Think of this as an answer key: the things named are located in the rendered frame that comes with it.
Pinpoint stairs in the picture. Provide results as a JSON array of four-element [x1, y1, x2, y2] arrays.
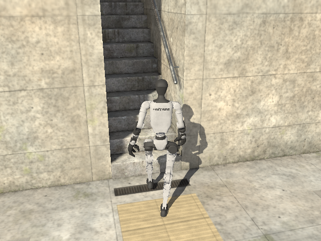
[[100, 0, 182, 179]]

